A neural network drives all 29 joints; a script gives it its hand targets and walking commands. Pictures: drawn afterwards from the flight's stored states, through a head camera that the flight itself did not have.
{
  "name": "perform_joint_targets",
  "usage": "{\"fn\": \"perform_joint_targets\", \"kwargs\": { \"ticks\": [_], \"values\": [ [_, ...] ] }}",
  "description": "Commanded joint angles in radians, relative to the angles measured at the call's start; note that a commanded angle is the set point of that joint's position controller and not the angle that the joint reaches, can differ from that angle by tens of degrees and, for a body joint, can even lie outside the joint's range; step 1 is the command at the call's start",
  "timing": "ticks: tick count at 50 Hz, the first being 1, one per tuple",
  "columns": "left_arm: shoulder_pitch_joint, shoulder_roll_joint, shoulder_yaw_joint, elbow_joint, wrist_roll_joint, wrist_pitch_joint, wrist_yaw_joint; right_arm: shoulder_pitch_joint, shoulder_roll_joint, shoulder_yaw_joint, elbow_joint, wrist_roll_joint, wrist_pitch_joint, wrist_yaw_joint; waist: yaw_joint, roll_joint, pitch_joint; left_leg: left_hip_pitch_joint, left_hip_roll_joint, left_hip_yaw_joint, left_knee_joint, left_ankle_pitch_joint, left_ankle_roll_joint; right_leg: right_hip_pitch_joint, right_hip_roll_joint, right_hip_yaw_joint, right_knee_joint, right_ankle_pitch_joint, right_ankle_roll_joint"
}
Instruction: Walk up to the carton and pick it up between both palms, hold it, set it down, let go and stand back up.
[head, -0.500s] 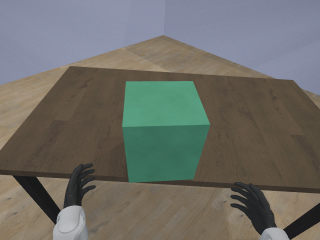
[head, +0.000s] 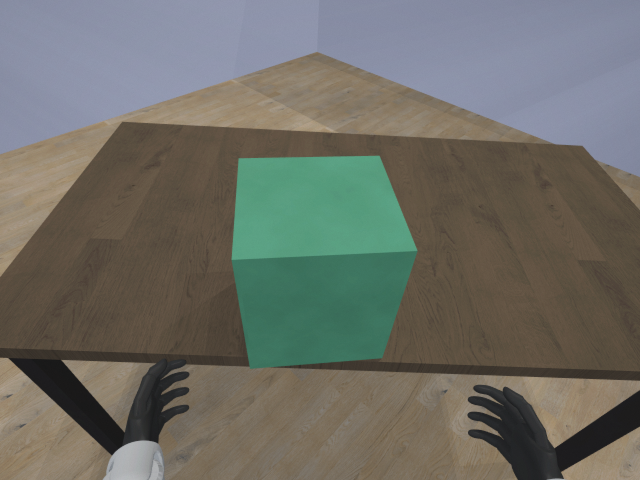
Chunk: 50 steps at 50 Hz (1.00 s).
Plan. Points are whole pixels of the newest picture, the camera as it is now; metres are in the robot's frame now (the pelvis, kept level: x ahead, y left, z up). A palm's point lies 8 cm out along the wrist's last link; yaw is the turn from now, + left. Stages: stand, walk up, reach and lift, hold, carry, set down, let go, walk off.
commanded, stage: set down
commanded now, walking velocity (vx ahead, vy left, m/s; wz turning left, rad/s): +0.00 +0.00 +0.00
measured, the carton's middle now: (314, 263) +0.44 +0.03 +0.04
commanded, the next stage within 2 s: let go in 1.38 s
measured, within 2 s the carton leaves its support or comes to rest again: neither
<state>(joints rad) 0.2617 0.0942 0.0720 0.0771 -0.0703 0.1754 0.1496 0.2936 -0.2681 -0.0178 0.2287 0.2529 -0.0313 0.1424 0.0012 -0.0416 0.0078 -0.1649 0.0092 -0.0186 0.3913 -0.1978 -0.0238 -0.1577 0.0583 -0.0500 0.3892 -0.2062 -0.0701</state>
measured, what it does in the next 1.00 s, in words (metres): stands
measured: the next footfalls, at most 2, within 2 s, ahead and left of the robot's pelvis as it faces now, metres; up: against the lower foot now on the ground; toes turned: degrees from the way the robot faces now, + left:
none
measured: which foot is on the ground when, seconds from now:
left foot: down 0.00-1.00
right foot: down 0.00-1.00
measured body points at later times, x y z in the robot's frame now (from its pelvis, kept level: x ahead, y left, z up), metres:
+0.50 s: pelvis +0.01 +0.00 +0.00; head +0.01 +0.01 +0.45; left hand +0.20 +0.23 -0.05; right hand +0.18 -0.22 -0.03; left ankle +0.01 +0.13 -0.74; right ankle +0.01 -0.07 -0.74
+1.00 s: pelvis +0.03 +0.00 +0.00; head +0.05 +0.01 +0.45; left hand +0.20 +0.24 -0.08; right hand +0.19 -0.23 -0.06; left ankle +0.01 +0.13 -0.74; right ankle +0.01 -0.07 -0.74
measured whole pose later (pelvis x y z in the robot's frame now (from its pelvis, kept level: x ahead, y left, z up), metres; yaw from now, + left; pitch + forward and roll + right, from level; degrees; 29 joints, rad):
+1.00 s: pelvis +0.03 +0.00 +0.00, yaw +0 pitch -1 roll +0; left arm 0.27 0.19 0.07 0.35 -0.03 0.10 0.02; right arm 0.32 -0.27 0.07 0.42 0.11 -0.13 0.04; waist 0.00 -0.04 0.06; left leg -0.14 0.01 -0.02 0.39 -0.24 -0.02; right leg -0.14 0.06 -0.05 0.39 -0.24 -0.07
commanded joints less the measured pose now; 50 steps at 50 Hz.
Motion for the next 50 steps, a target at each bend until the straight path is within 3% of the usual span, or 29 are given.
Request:
{"fn": "perform_joint_targets", "kwargs": {
  "ticks": [1, 3, 4, 7, 8, 9, 10, 12, 13, 15, 16, 18, 20, 23, 25, 27, 28, 30, 33, 34, 37, 39, 41, 43, 44, 45, 46, 48, 50],
  "values": [
    [-0.019, 0.116, -0.069, -0.114, 0.025, -0.081, -0.023, -0.017, -0.12, -0.026, -0.147, -0.033, -0.051, -0.023, -0.008, -0.014, -0.045, 0.019, -0.029, 0.048, -0.091, 0.097, 0.02, 0.043, -0.116, 0.177, -0.151, 0.05, 0.052],
    [-0.014, 0.114, -0.062, -0.143, 0.025, -0.089, -0.025, -0.006, -0.11, -0.024, -0.15, -0.027, -0.06, -0.025, -0.001, -0.007, -0.056, 0.034, -0.028, 0.048, -0.086, 0.118, 0.017, 0.047, -0.116, 0.174, -0.149, 0.065, 0.056],
    [0.02, 0.109, -0.062, -0.135, 0.034, -0.085, -0.028, 0.02, -0.111, -0.023, -0.109, -0.027, -0.061, -0.025, -0.006, 0.014, -0.053, 0.041, -0.025, 0.049, -0.09, 0.157, 0.011, 0.057, -0.109, 0.157, -0.143, 0.136, 0.052],
    [0.027, 0.127, -0.05, -0.111, 0.03, -0.096, -0.048, 0.026, -0.098, -0.011, -0.108, -0.033, -0.075, -0.039, -0.008, -0.004, -0.071, 0.035, -0.031, 0.05, -0.078, 0.173, 0.015, 0.081, -0.109, 0.158, -0.129, 0.224, 0.06],
    [0.009, 0.131, -0.042, -0.044, 0.043, -0.094, -0.057, 0.017, -0.085, -0.012, -0.048, -0.05, -0.072, -0.042, -0.004, -0.007, -0.06, 0.033, -0.032, 0.049, -0.072, 0.148, 0.017, 0.073, -0.108, 0.16, -0.133, 0.189, 0.058],
    [0.028, 0.134, -0.044, -0.121, 0.031, -0.107, -0.05, 0.023, -0.094, -0.018, -0.127, -0.041, -0.091, -0.045, 0.003, -0.015, -0.108, 0.051, -0.029, 0.044, -0.07, 0.188, 0.016, 0.095, -0.106, 0.157, -0.127, 0.238, 0.057],
    [0.039, 0.116, -0.048, -0.069, 0.046, -0.096, -0.055, 0.036, -0.101, -0.021, -0.059, -0.048, -0.089, -0.045, -0.007, 0.012, -0.07, 0.064, -0.027, 0.049, -0.074, 0.192, 0.009, 0.074, -0.1, 0.15, -0.13, 0.241, 0.053],
    [0.047, 0.132, -0.035, -0.068, 0.039, -0.113, -0.064, 0.038, -0.097, -0.019, -0.078, -0.052, -0.101, -0.05, 0.001, -0.002, -0.113, 0.076, -0.026, 0.046, -0.06, 0.221, 0.011, 0.083, -0.097, 0.147, -0.119, 0.288, 0.052],
    [0.047, 0.127, -0.039, -0.046, 0.045, -0.114, -0.071, 0.045, -0.092, -0.02, -0.037, -0.067, -0.106, -0.057, -0.012, 0.002, -0.076, 0.073, -0.031, 0.051, -0.056, 0.224, 0.006, 0.074, -0.101, 0.148, -0.122, 0.292, 0.06],
    [0.055, 0.131, -0.029, -0.072, 0.056, -0.127, -0.062, 0.047, -0.084, 0.001, -0.057, -0.048, -0.12, -0.052, 0.013, 0.027, -0.102, 0.085, -0.028, 0.043, -0.055, 0.235, 0.004, 0.081, -0.094, 0.141, -0.115, 0.299, 0.056],
    [0.036, 0.139, -0.017, -0.005, 0.061, -0.123, -0.073, 0.047, -0.068, 0.01, 0.013, -0.062, -0.111, -0.059, 0.006, 0.015, -0.076, 0.082, -0.033, 0.049, -0.051, 0.203, 0.007, 0.081, -0.107, 0.161, -0.125, 0.276, 0.063],
    [0.024, 0.135, -0.023, 0.032, 0.067, -0.126, -0.077, 0.036, -0.071, 0.006, 0.034, -0.077, -0.113, -0.063, 0.0, 0.009, -0.039, 0.058, -0.028, 0.05, -0.061, 0.171, 0.011, 0.064, -0.109, 0.156, -0.127, 0.237, 0.063],
    [0.024, 0.144, -0.021, -0.01, 0.066, -0.128, -0.074, 0.027, -0.071, 0.002, -0.007, -0.076, -0.12, -0.066, 0.002, 0.018, -0.041, 0.059, -0.028, 0.048, -0.064, 0.164, 0.01, 0.065, -0.11, 0.159, -0.129, 0.211, 0.061],
    [-0.025, 0.149, -0.027, 0.097, 0.058, -0.12, -0.083, -0.017, -0.051, 0.004, 0.06, -0.105, -0.104, -0.07, 0.012, 0.012, 0.014, 0.045, -0.024, 0.05, -0.084, 0.09, 0.021, 0.016, -0.114, 0.161, -0.152, 0.085, 0.056],
    [-0.055, 0.16, -0.038, 0.057, 0.043, -0.119, -0.075, -0.034, -0.051, -0.011, 0.033, -0.106, -0.105, -0.065, 0.007, 0.018, 0.001, 0.061, -0.014, 0.053, -0.083, 0.082, 0.022, -0.008, -0.109, 0.144, -0.159, 0.005, 0.051],
    [-0.098, 0.159, -0.046, 0.104, 0.037, -0.112, -0.079, -0.055, -0.034, -0.01, 0.07, -0.131, -0.095, -0.072, 0.006, 0.025, 0.047, 0.04, -0.015, 0.052, -0.086, 0.047, 0.024, -0.028, -0.117, 0.147, -0.166, -0.042, 0.052],
    [-0.113, 0.166, -0.044, 0.052, 0.03, -0.123, -0.068, -0.071, -0.035, -0.017, 0.034, -0.125, -0.098, -0.066, 0.013, 0.031, 0.009, 0.048, -0.01, 0.047, -0.082, 0.035, 0.021, -0.03, -0.117, 0.154, -0.163, -0.092, 0.05],
    [-0.16, 0.181, -0.051, 0.124, 0.021, -0.108, -0.076, -0.1, -0.01, -0.009, 0.068, -0.148, -0.082, -0.074, 0.01, 0.027, 0.053, 0.009, -0.01, 0.051, -0.085, -0.03, 0.023, -0.055, -0.139, 0.18, -0.182, -0.188, 0.057],
    [-0.161, 0.19, -0.054, 0.1, 0.021, -0.108, -0.073, -0.086, -0.003, -0.008, 0.073, -0.149, -0.08, -0.08, 0.003, 0.033, 0.042, -0.008, -0.009, 0.049, -0.077, -0.018, 0.019, -0.018, -0.143, 0.18, -0.174, -0.171, 0.056],
    [-0.154, 0.184, -0.043, 0.138, 0.023, -0.1, -0.082, -0.079, 0.007, -0.004, 0.094, -0.16, -0.074, -0.084, 0.007, 0.006, 0.052, -0.009, -0.009, 0.052, -0.083, -0.021, 0.025, -0.014, -0.147, 0.184, -0.174, -0.15, 0.064],
    [-0.151, 0.201, -0.034, 0.155, 0.035, -0.091, -0.091, -0.075, 0.018, 0.006, 0.116, -0.158, -0.079, -0.092, -0.001, 0.03, 0.056, -0.004, -0.011, 0.054, -0.075, -0.005, 0.024, -0.01, -0.147, 0.184, -0.169, -0.109, 0.063],
    [-0.148, 0.21, -0.024, 0.108, 0.019, -0.103, -0.094, -0.067, 0.02, 0.007, 0.096, -0.157, -0.092, -0.099, 0.004, 0.013, 0.019, 0.001, -0.014, 0.059, -0.066, 0.023, 0.019, 0.017, -0.14, 0.175, -0.153, -0.049, 0.071],
    [-0.119, 0.207, -0.019, 0.114, 0.032, -0.108, -0.096, -0.039, 0.012, 0.014, 0.146, -0.159, -0.099, -0.104, -0.001, 0.04, -0.005, 0.006, -0.014, 0.056, -0.06, 0.069, 0.013, 0.055, -0.133, 0.161, -0.123, 0.063, 0.066],
    [-0.092, 0.231, 0.0, 0.139, 0.027, -0.116, -0.108, -0.027, 0.021, 0.032, 0.141, -0.159, -0.119, -0.116, -0.005, 0.013, -0.03, 0.008, -0.026, 0.056, -0.049, 0.088, 0.017, 0.085, -0.139, 0.167, -0.112, 0.185, 0.083],
    [-0.071, 0.225, 0.003, 0.085, 0.034, -0.125, -0.107, -0.017, 0.011, 0.037, 0.117, -0.15, -0.138, -0.117, 0.0, 0.028, -0.048, 0.014, -0.025, 0.055, -0.036, 0.143, 0.011, 0.112, -0.137, 0.164, -0.096, 0.277, 0.088],
    [-0.062, 0.22, 0.008, 0.187, 0.045, -0.118, -0.126, 0.0, 0.021, 0.044, 0.178, -0.168, -0.139, -0.125, -0.011, -0.01, -0.023, 0.009, -0.033, 0.059, -0.037, 0.131, 0.018, 0.112, -0.142, 0.167, -0.106, 0.303, 0.1],
    [-0.04, 0.228, 0.022, 0.137, 0.045, -0.13, -0.124, 0.007, 0.015, 0.045, 0.136, -0.156, -0.155, -0.127, 0.001, 0.006, -0.063, 0.019, -0.032, 0.056, -0.033, 0.173, 0.012, 0.131, -0.138, 0.16, -0.09, 0.381, 0.101],
    [-0.014, 0.231, 0.036, 0.205, 0.061, -0.125, -0.144, 0.026, 0.015, 0.049, 0.205, -0.163, -0.166, -0.139, -0.008, 0.0, -0.052, 0.039, -0.039, 0.055, -0.022, 0.201, 0.012, 0.14, -0.131, 0.154, -0.083, 0.468, 0.104],
    [0.01, 0.224, 0.039, 0.159, 0.072, -0.134, -0.148, 0.039, 0.01, 0.055, 0.218, -0.15, -0.195, -0.138, -0.008, 0.02, -0.08, 0.061, -0.037, 0.053, -0.021, 0.265, 0.003, 0.169, -0.123, 0.138, -0.071, 0.563, 0.099]
  ]
}}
